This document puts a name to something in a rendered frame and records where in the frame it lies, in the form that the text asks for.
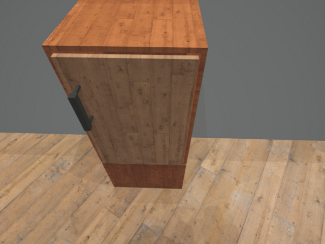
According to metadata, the cupboard door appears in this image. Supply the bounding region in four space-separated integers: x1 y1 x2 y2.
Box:
51 53 199 165

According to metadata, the handle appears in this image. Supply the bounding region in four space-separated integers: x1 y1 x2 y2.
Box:
68 85 93 131

